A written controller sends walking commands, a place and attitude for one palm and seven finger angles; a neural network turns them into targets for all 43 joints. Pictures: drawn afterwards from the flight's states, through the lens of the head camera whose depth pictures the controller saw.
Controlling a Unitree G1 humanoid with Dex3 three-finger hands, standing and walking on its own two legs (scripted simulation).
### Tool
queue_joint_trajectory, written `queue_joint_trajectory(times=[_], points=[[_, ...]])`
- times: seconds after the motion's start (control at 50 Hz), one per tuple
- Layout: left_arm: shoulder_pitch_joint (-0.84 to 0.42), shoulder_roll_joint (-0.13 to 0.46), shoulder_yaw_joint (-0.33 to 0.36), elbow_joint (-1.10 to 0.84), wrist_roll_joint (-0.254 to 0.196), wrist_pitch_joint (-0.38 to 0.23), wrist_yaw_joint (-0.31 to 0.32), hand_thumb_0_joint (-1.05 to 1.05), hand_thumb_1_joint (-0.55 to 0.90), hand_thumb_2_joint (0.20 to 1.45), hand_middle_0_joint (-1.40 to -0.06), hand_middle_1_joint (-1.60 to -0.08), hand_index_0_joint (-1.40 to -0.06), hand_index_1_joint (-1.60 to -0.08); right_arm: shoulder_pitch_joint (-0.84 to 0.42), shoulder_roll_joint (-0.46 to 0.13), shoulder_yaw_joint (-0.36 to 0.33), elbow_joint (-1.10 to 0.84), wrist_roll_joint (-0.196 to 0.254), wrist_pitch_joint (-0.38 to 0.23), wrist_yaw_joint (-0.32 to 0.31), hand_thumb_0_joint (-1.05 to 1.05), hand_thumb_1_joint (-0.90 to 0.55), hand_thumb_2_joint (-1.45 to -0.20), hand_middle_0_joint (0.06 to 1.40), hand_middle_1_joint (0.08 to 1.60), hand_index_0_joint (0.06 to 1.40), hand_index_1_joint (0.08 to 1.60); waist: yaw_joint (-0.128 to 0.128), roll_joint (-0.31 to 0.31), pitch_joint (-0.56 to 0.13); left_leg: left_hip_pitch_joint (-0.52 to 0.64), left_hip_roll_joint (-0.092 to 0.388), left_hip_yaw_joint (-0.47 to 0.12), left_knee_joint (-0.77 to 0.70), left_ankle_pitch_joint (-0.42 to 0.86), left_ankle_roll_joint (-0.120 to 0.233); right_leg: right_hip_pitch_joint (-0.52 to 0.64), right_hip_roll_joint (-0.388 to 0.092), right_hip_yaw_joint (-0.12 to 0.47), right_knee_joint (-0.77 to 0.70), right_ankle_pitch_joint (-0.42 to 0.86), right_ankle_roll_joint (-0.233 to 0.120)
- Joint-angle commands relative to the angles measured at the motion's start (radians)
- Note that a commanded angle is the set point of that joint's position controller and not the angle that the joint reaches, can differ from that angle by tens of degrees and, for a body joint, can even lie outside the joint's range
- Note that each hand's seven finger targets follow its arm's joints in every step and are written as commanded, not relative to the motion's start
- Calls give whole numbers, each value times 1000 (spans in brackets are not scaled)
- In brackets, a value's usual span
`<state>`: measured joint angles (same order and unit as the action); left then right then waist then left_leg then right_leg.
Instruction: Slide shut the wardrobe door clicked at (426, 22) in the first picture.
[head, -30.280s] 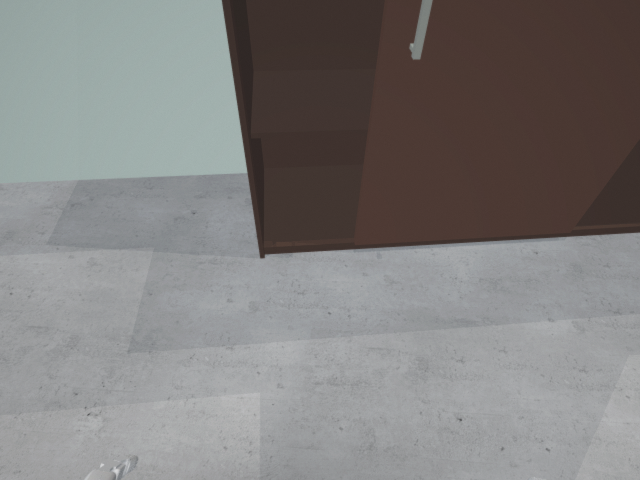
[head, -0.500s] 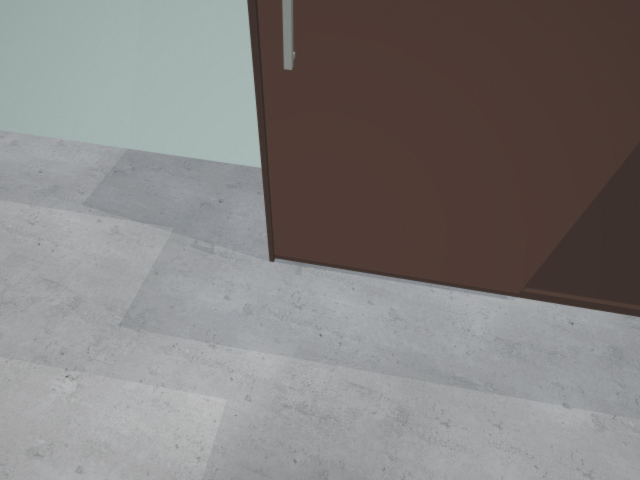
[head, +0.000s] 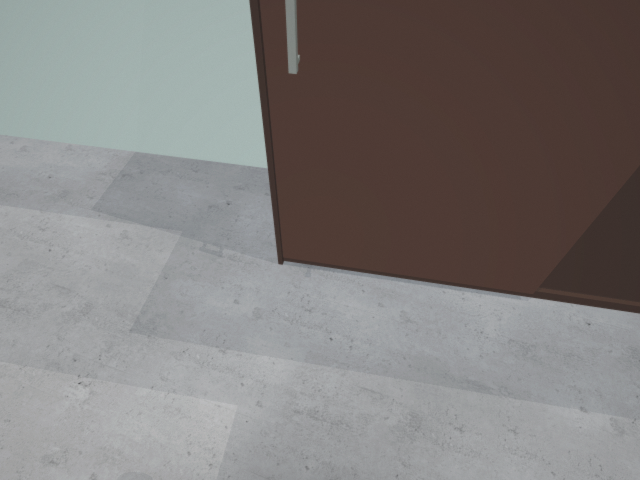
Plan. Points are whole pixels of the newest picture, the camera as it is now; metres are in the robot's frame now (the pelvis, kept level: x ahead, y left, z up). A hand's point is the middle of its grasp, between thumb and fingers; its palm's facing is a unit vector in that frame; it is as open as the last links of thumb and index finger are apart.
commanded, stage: look to check the result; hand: right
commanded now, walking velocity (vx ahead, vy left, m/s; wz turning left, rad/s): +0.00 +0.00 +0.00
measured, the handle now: (293, 19) +0.93 +0.13 +0.15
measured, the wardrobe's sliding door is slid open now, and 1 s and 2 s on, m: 0.00 0.00 0.00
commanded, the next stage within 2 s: stand and wait in 0.44 s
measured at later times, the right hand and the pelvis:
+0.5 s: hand out of the picture +0.12 -0.23 -0.15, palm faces -0.03 +0.94 -0.33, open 7.4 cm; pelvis +0.03 +0.02 +0.00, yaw +0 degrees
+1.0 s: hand out of the picture +0.12 -0.21 -0.15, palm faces -0.04 +0.94 -0.33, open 7.4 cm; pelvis +0.04 +0.03 +0.00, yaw +0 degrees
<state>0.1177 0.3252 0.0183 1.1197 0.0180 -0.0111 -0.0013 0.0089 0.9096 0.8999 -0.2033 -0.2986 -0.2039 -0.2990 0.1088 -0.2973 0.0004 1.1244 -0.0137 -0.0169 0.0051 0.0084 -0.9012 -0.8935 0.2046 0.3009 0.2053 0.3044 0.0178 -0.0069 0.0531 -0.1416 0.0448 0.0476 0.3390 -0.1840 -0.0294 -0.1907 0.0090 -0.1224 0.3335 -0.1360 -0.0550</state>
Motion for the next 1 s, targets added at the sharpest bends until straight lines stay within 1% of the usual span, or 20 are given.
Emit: queue_joint_trajectory(times=[0.0, 0.06, 0.16, 0.22, 0.24, 0.28, 0.32, 0.34, 0.4, 0.44, 0.52, 0.58, 0.6, 0.68, 0.7, 0.82, 0.84, 0.86, 0.94, 0.98], points=[[-35, 189, 28, -55, -5, -18, 8, 0, 900, 900, -200, -300, -200, -300, -27, -204, -41, -54, -2, -23, -15, 0, -900, -900, 200, 300, 200, 300, -8, 8, -106, -5, 94, -93, -66, 60, 44, 88, -158, 175, -65, 74, 10], [-46, 196, 24, -50, -5, -19, 9, 0, 900, 900, -200, -300, -200, -300, -34, -208, -38, -47, 1, -23, -15, 0, -900, -900, 200, 300, 200, 300, -6, -5, -111, 3, 99, -94, -73, 74, 45, 105, -159, 175, -66, 99, 12], [-53, 205, 21, -46, -6, -19, 10, 0, 900, 900, -200, -300, -200, -300, -43, -217, -36, -43, 3, -25, -16, 0, -900, -900, 200, 300, 200, 300, -4, 15, -131, 29, 104, -88, -73, 139, 45, 129, -165, 171, -58, 165, 14], [-64, 206, 21, -45, -6, -17, 10, 0, 900, 900, -200, -300, -200, -300, -44, -221, -36, -42, 2, -25, -18, 0, -900, -900, 200, 300, 200, 300, -5, 17, -116, 27, 107, -85, -76, 159, 46, 133, -163, 169, -57, 180, 15], [-64, 206, 20, -44, -6, -17, 10, 0, 900, 900, -200, -300, -200, -300, -43, -221, -36, -41, 2, -24, -17, 0, -900, -900, 200, 300, 200, 300, -5, 6, -116, 31, 107, -85, -79, 152, 46, 134, -164, 167, -60, 177, 16], [-69, 209, 21, -47, -6, -18, 11, 0, 900, 900, -200, -300, -200, -300, -45, -223, -36, -41, 2, -25, -17, 0, -900, -900, 200, 300, 200, 300, -5, 7, -122, 34, 107, -87, -79, 166, 47, 145, -164, 167, -59, 189, 16], [-67, 208, 21, -47, -6, -18, 11, 0, 900, 900, -200, -300, -200, -300, -45, -225, -36, -43, 2, -27, -19, 0, -900, -900, 200, 300, 200, 300, -4, 23, -128, 41, 109, -85, -77, 203, 47, 152, -165, 165, -52, 215, 16], [-71, 207, 19, -45, -6, -17, 11, 0, 900, 900, -200, -300, -200, -300, -49, -225, -36, -43, 2, -26, -19, 0, -900, -900, 200, 300, 200, 300, -4, 15, -116, 41, 109, -85, -80, 197, 46, 146, -164, 163, -57, 205, 18], [-69, 208, 20, -48, -7, -16, 11, 0, 900, 900, -200, -300, -200, -300, -45, -227, -37, -47, 1, -28, -19, 0, -900, -900, 200, 300, 200, 300, -5, 32, -115, 45, 106, -86, -85, 203, 47, 146, -164, 163, -56, 201, 18], [-73, 204, 19, -46, -5, -16, 11, 0, 900, 900, -200, -300, -200, -300, -48, -224, -36, -48, 2, -27, -20, 0, -900, -900, 200, 300, 200, 300, -5, 18, -107, 48, 110, -86, -84, 218, 48, 145, -164, 158, -58, 210, 20], [-70, 204, 19, -49, -5, -18, 13, 0, 900, 900, -200, -300, -200, -300, -48, -224, -38, -50, 2, -29, -21, 0, -900, -900, 200, 300, 200, 300, -5, 18, -132, 67, 111, -86, -77, 261, 50, 161, -164, 157, -50, 244, 21], [-71, 205, 18, -49, -4, -18, 15, 0, 900, 900, -200, -300, -200, -300, -47, -223, -39, -53, 3, -28, -21, 0, -900, -900, 200, 300, 200, 300, -6, 2, -124, 70, 110, -87, -81, 248, 51, 161, -165, 154, -57, 237, 23], [-66, 203, 18, -52, -6, -17, 14, 0, 900, 900, -200, -300, -200, -300, -44, -226, -41, -55, 1, -29, -22, 0, -900, -900, 200, 300, 200, 300, -7, 15, -132, 76, 109, -83, -81, 262, 50, 164, -166, 154, -50, 248, 23], [-64, 203, 17, -50, -5, -17, 17, 0, 900, 900, -200, -300, -200, -300, -46, -223, -40, -55, 4, -28, -22, 0, -900, -900, 200, 300, 200, 300, -5, 12, -120, 76, 110, -87, -82, 280, 53, 165, -166, 150, -52, 248, 26], [-60, 201, 18, -51, -6, -16, 17, 0, 900, 900, -200, -300, -200, -300, -43, -224, -41, -55, 2, -30, -23, 0, -900, -900, 200, 300, 200, 300, -6, 26, -129, 80, 108, -86, -81, 292, 53, 168, -167, 149, -47, 253, 25], [-54, 200, 18, -49, -5, -15, 18, 0, 900, 900, -200, -300, -200, -300, -46, -223, -42, -55, 4, -28, -24, 0, -900, -900, 200, 300, 200, 300, -5, 11, -113, 84, 110, -89, -86, 296, 54, 164, -167, 143, -52, 239, 29], [-54, 200, 18, -48, -5, -14, 18, 0, 900, 900, -200, -300, -200, -300, -43, -224, -41, -53, 4, -29, -23, 0, -900, -900, 200, 300, 200, 300, -5, 5, -121, 85, 109, -92, -87, 293, 55, 170, -168, 141, -53, 234, 30], [-56, 201, 18, -48, -5, -14, 18, 0, 900, 900, -200, -300, -200, -300, -47, -224, -40, -55, 5, -27, -23, 0, -900, -900, 200, 300, 200, 300, -5, 4, -106, 79, 109, -93, -89, 284, 56, 165, -167, 142, -57, 226, 30], [-50, 199, 18, -46, -5, -13, 18, 0, 900, 900, -200, -300, -200, -300, -44, -227, -40, -52, 5, -29, -23, 0, -900, -900, 200, 300, 200, 300, -6, 20, -117, 86, 110, -92, -91, 297, 55, 172, -170, 139, -56, 222, 30], [-50, 201, 19, -46, -5, -13, 18, 0, 900, 900, -200, -300, -200, -300, -48, -226, -40, -53, 5, -28, -23, 0, -900, -900, 200, 300, 200, 300, -5, 24, -99, 78, 109, -93, -97, 285, 55, 164, -170, 138, -61, 206, 31]])
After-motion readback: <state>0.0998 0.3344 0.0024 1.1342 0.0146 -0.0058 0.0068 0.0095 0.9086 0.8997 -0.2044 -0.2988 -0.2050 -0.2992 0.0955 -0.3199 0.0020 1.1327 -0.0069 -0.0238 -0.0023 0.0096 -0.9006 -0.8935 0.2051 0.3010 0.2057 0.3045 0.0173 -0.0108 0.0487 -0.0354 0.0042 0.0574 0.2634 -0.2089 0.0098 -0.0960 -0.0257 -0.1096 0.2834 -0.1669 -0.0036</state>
